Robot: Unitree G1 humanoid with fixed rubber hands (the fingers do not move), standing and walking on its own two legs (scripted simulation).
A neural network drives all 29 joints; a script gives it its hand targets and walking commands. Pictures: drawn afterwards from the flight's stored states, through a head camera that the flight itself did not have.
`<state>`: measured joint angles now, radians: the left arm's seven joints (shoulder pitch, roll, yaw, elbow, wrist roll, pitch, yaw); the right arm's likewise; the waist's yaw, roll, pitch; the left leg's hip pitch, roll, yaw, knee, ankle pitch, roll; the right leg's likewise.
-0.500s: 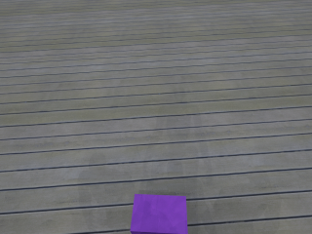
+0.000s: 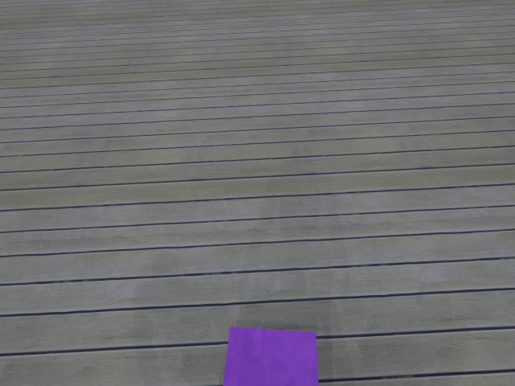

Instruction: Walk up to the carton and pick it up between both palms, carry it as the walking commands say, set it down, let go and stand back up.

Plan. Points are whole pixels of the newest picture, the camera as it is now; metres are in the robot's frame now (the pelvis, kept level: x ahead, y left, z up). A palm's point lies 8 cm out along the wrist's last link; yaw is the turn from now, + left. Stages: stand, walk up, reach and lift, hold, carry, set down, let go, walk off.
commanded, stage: walk up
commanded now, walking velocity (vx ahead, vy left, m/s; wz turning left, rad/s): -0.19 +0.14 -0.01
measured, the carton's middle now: (271, 364) +0.34 +0.02 -0.71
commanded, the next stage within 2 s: stand in 1.24 s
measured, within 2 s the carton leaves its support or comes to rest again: neither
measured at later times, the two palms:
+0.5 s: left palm out of the picture -0.03 +0.32 -0.15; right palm out of the picture -0.05 -0.17 -0.14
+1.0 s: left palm out of the picture -0.09 +0.24 -0.15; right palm out of the picture -0.06 -0.19 -0.14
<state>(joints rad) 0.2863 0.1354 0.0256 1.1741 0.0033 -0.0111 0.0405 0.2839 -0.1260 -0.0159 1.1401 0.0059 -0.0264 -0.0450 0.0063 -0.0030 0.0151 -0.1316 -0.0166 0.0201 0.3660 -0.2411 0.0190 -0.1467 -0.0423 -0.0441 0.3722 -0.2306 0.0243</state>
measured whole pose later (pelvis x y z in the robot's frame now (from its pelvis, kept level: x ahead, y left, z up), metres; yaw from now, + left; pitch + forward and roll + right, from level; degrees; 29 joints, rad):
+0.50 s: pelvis -0.06 +0.06 -0.01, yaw -1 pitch +1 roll -1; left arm 0.23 0.24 0.06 1.06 0.01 0.06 0.02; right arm 0.26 -0.17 -0.03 1.04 -0.03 0.01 -0.03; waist -0.02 0.00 0.01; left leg -0.30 0.07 0.01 0.48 -0.20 -0.02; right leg -0.33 0.00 -0.01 0.81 -0.44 0.02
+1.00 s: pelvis -0.07 +0.04 +0.00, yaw -1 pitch +0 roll +0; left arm 0.30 0.12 0.01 1.14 -0.01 -0.02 0.04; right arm 0.24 -0.14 -0.03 1.12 -0.01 0.00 -0.04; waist 0.01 -0.02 0.02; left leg -0.15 0.00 0.03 0.37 -0.23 0.00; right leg -0.12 0.02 -0.03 0.36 -0.25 -0.03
